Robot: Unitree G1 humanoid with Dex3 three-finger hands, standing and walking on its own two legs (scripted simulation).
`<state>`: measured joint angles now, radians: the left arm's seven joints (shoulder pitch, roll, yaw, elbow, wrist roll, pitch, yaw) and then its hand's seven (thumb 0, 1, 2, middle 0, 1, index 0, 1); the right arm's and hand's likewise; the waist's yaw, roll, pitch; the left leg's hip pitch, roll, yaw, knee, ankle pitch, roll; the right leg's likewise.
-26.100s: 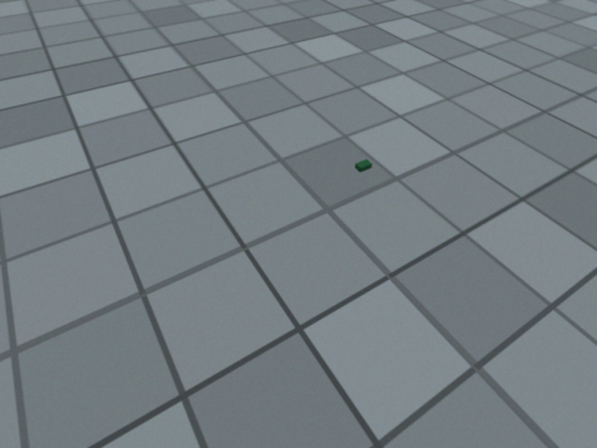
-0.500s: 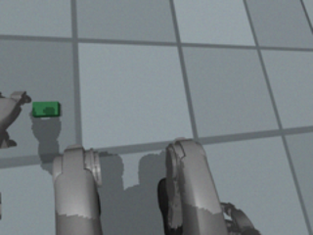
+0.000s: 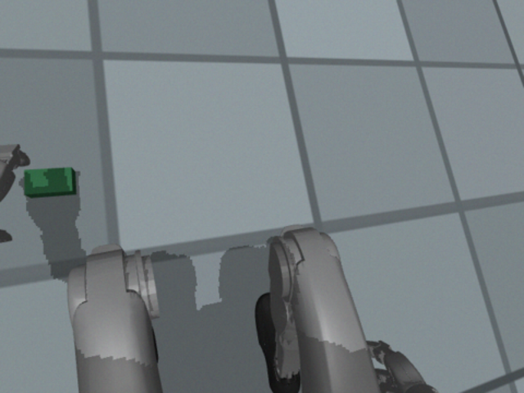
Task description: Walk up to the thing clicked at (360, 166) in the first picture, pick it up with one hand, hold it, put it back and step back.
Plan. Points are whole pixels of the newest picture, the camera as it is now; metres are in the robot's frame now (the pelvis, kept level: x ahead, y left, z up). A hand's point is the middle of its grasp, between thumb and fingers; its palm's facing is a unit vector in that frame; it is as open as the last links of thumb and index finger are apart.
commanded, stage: rise first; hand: left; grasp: from above
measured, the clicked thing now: (51, 182) +0.46 +0.32 -0.30
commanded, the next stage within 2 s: approach in 1.54 s
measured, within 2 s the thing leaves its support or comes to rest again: neither
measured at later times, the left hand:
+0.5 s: hand out of the picture +0.41 +0.35 -0.19, palm faces -0.46 -0.09 -0.88, open 12.8 cm
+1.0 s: hand out of the picture +0.42 +0.35 -0.18, palm faces -0.46 -0.09 -0.88, open 13.2 cm
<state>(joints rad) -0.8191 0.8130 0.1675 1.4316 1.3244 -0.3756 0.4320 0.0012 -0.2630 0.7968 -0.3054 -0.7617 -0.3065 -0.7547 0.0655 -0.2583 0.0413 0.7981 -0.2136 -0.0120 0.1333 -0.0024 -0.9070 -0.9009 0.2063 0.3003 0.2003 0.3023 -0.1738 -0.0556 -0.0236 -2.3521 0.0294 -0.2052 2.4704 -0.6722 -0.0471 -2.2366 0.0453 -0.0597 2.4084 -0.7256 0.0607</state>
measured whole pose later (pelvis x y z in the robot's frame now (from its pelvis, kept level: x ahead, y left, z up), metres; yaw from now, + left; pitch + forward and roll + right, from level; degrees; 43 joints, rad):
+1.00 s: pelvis +0.00 +0.01 +0.00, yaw -2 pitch +30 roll -10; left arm -0.89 0.90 0.16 1.47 1.33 -0.37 0.42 0.00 -0.36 0.87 -0.25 -0.85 -0.24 -0.85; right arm 0.07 -0.26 0.11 0.76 -0.23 -0.01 0.14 0.00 -0.91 -0.90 0.21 0.30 0.20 0.30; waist -0.21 -0.07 0.00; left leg -2.37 0.03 -0.23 2.50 -0.68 -0.04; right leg -2.23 0.05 -0.08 2.41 -0.72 0.07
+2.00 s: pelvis +0.00 +0.00 +0.00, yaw -2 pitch +31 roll -10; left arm -1.00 0.81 0.04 1.50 1.33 -0.29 0.44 0.00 -0.35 0.86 -0.25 -0.89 -0.25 -0.88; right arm 0.10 -0.25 0.13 0.74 -0.20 -0.05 0.13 0.00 -0.91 -0.90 0.21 0.30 0.20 0.30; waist -0.26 -0.06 -0.02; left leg -2.37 0.03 -0.22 2.46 -0.66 -0.04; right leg -2.24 0.05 -0.08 2.38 -0.70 0.06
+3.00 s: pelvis +0.00 +0.01 -0.01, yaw -4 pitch +29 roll -11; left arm -1.03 0.94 0.08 1.70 1.34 -0.28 0.56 0.00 -0.24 0.78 -0.33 -0.76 -0.32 -0.75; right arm 0.09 -0.28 0.23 0.71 -0.27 -0.12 0.16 0.00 -0.90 -0.90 0.21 0.30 0.20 0.30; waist -0.34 -0.11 0.08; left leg -2.38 0.03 -0.25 2.52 -0.67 -0.04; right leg -2.25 0.07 -0.10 2.41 -0.69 0.08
